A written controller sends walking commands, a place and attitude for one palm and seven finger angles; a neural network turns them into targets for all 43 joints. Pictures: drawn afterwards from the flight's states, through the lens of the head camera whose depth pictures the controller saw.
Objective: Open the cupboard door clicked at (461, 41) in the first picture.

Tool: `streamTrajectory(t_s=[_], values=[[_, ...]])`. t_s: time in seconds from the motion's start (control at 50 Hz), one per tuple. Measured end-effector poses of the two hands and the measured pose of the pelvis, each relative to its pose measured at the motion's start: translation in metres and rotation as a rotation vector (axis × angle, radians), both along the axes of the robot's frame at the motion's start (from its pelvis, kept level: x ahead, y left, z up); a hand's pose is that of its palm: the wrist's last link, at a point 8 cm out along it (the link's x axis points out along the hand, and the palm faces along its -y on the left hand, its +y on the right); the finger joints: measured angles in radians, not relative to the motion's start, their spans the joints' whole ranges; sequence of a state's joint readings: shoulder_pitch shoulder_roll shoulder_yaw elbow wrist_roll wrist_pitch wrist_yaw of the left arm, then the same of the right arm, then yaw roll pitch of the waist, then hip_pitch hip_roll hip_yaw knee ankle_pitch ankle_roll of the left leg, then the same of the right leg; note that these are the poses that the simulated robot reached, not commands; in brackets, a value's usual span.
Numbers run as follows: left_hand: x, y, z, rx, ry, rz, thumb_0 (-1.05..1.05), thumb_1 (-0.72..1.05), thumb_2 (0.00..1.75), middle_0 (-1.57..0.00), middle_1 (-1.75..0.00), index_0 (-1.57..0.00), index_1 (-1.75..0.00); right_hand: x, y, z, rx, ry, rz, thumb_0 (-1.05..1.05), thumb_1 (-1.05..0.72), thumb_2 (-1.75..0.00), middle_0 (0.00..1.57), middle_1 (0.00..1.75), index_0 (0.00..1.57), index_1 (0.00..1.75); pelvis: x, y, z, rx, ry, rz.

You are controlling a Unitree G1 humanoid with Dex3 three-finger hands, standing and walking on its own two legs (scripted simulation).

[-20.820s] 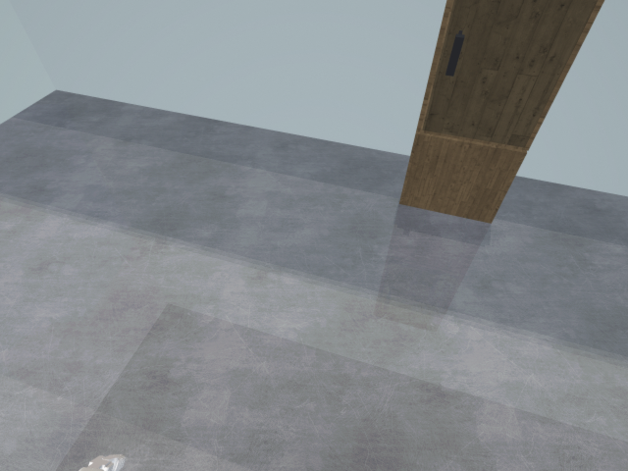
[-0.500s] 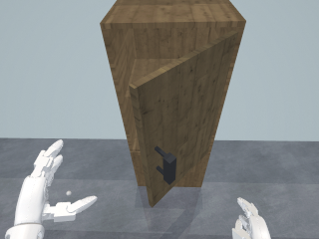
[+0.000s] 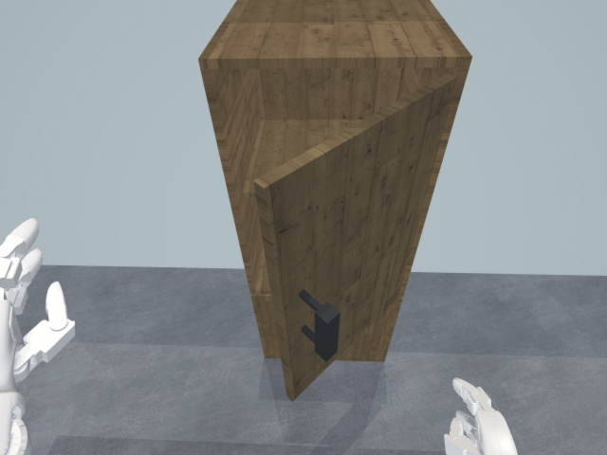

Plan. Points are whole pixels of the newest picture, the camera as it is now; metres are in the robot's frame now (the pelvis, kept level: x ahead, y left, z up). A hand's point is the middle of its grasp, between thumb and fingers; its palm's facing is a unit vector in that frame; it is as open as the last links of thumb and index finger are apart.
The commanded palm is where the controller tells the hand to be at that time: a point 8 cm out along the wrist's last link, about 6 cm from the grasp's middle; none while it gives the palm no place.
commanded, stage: draw the hand back to the body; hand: left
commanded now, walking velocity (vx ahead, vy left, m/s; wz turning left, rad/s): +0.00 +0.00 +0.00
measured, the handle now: (316, 324) +0.33 +0.03 -0.04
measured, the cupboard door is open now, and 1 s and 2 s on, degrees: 46 46 46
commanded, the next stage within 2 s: step back with the hand held close in 0.22 s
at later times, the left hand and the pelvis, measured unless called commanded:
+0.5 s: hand (81, 316) +0.19 +0.25 +0.16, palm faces +0.43 -0.77 -0.46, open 7.4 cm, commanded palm +0.13 +0.29 +0.17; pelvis -0.01 -0.01 +0.00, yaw +0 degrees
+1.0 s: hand (17, 392) +0.12 +0.27 +0.16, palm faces +0.39 -0.77 -0.51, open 7.4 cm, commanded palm +0.05 +0.31 +0.17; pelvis -0.08 +0.01 -0.01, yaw +0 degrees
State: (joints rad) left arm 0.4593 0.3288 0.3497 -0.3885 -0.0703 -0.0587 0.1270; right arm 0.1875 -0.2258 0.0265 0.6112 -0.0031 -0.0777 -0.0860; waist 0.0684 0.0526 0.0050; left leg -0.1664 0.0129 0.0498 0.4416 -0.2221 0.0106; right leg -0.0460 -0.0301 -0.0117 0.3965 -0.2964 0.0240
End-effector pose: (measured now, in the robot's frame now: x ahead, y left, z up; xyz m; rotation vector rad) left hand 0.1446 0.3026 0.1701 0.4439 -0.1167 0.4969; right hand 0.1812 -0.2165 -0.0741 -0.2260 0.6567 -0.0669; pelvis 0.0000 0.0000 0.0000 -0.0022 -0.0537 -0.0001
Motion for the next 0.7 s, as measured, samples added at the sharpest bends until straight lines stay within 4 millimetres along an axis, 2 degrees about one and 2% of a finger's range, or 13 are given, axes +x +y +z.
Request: streamTrajectory(t_s=[0.12,0.36,0.48,0.6,0.7], values=[[0.001,-0.011,-0.008,-0.022,0.03,-0.026,0.01,0.87,0.89,-0.2,-0.3,-0.21,-0.3,-0.005,-0.009,0.0,-0.015,0.009,-0.017,0.02,-0.9,-0.9,0.21,0.3,0.21,0.3,0.0,-0.005,0.001,-0.001,-0.006,0.0],[-0.001,-0.019,0.002,0.008,0.007,-0.024,0.01,0.89,0.9,-0.21,-0.3,-0.21,-0.3,-0.007,-0.018,-0.004,0.002,0.007,-0.023,0.02,-0.9,-0.9,0.2,0.3,0.21,0.3,-0.001,-0.014,0.002,0.001,-0.015,-0.001],[0.007,-0.017,0.015,0.093,-0.01,-0.054,0.01,0.89,0.9,-0.21,-0.3,-0.21,-0.3,-0.01,-0.024,-0.005,-0.005,0.04,-0.045,0.02,-0.9,-0.9,0.21,0.3,0.21,0.3,-0.006,-0.015,0.001,-0.013,0.026,0.001],[0.008,-0.021,0.006,0.114,0.075,-0.124,0.01,0.89,0.9,-0.21,-0.3,-0.21,-0.3,-0.023,-0.034,-0.004,-0.016,0.07,-0.117,0.02,-0.9,-0.9,0.21,0.3,0.21,0.3,-0.014,-0.008,0.001,-0.009,0.054,-0.019],[0.0,-0.018,0.005,0.129,0.084,-0.155,0.01,0.89,0.9,-0.21,-0.3,-0.21,-0.3,-0.041,-0.036,-0.001,-0.035,0.089,-0.151,0.02,-0.9,-0.9,0.2,0.3,0.21,0.3,-0.027,-0.004,0.0,-0.01,0.057,-0.027]])
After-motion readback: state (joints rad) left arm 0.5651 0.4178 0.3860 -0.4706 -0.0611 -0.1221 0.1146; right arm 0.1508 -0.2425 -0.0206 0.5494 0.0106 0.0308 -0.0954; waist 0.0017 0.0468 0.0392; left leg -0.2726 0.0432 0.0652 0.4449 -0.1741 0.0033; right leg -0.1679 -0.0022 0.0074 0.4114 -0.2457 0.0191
